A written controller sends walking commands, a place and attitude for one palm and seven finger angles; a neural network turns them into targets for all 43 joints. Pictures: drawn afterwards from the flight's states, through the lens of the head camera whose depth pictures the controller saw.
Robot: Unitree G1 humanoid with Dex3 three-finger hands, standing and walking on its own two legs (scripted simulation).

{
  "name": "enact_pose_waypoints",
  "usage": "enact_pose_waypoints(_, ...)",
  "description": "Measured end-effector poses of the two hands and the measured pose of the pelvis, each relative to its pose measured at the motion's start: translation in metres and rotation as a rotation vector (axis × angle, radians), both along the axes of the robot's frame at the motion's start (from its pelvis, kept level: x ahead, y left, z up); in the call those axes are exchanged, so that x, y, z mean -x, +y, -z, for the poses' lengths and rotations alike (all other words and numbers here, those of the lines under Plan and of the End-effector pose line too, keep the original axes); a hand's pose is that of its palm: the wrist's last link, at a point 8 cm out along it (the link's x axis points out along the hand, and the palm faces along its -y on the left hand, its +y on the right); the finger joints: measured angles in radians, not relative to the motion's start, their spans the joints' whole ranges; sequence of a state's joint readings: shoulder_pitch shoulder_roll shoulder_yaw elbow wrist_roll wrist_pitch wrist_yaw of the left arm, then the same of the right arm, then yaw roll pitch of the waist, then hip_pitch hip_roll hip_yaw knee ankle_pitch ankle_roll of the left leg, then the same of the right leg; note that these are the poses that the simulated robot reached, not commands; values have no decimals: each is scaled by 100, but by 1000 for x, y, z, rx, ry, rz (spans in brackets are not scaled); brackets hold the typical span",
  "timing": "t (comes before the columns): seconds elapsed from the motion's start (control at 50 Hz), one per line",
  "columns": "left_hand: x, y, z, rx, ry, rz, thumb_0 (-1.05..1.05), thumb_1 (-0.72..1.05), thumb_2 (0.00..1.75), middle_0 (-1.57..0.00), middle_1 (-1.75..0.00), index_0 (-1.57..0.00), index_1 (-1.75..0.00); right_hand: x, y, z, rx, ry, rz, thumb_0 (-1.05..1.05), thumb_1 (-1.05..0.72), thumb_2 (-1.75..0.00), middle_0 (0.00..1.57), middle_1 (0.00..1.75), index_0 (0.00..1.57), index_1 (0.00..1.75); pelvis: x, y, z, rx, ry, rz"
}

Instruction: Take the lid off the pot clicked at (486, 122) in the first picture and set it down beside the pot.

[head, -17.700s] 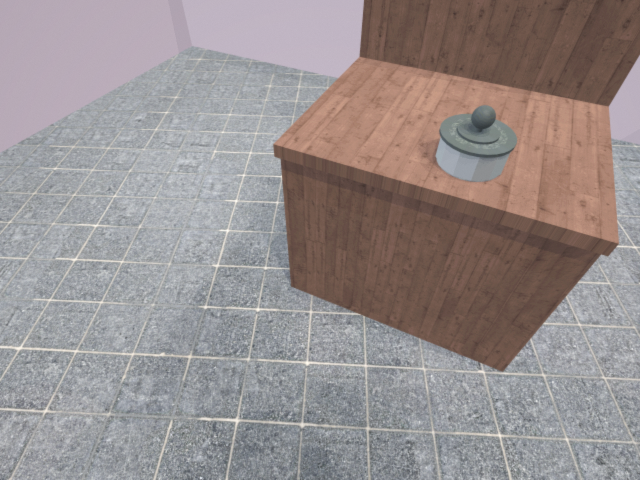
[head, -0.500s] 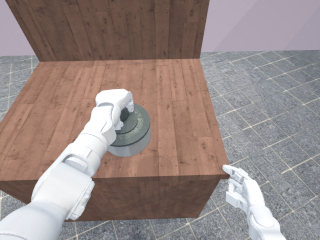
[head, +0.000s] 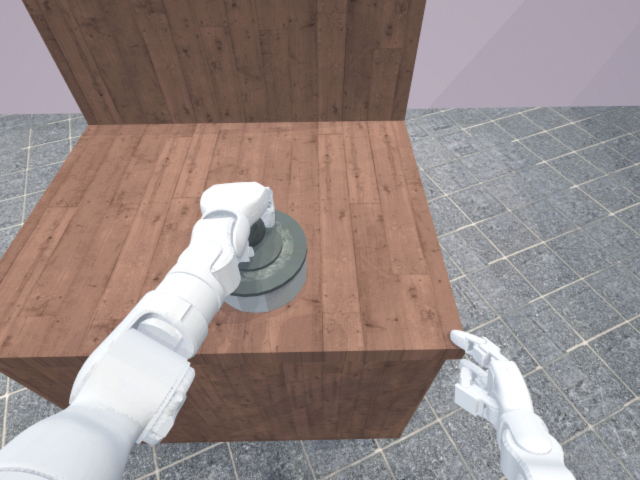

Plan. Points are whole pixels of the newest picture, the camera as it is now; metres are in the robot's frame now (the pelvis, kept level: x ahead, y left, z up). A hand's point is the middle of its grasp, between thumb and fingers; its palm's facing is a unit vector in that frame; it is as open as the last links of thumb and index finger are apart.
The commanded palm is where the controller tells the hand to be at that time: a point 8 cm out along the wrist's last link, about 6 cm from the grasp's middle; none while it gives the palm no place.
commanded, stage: close the fingers and squeeze the knob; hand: left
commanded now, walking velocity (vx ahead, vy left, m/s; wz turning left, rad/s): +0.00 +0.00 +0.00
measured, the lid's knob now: (248, 230) +0.46 +0.11 +0.04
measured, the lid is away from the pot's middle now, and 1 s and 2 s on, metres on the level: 0.01 0.02 0.02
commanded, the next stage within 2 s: lift the lid straight up in 0.32 s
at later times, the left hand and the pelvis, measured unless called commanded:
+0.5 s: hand (249, 233) +0.44 +0.10 +0.05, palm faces -0.35 -0.06 -0.94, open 8.0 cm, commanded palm +0.45 +0.10 +0.12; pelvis +0.00 -0.01 +0.00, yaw +0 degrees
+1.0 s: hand (239, 213) +0.46 +0.11 +0.08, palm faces -0.32 -0.08 -0.94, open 8.0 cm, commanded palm +0.46 +0.11 +0.16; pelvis +0.01 +0.00 +0.00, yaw +0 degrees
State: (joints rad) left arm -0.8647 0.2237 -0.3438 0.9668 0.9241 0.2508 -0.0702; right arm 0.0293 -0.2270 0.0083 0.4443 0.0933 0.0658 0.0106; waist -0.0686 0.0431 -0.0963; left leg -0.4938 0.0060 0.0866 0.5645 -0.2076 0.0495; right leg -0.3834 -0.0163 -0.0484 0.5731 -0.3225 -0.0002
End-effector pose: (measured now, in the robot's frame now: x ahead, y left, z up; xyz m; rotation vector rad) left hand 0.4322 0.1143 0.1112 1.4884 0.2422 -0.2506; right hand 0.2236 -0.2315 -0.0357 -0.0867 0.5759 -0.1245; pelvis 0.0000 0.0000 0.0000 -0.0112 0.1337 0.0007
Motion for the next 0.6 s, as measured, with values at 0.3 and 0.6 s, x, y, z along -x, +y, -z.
enact_pose_waypoints(0.3,-3,-6,1,-15,23,-18,0,18,83,-66,-94,-62,-93,0,-1,1,2,-10,-2,1,-90,-90,20,30,37,39,1,-4,0,-2,5,-2)
enact_pose_waypoints(0.6,-11,-9,-2,0,33,-8,0,17,84,-68,-94,-63,-93,0,-3,3,0,-16,7,1,-90,-90,20,30,40,41,-5,-6,0,-3,7,1)
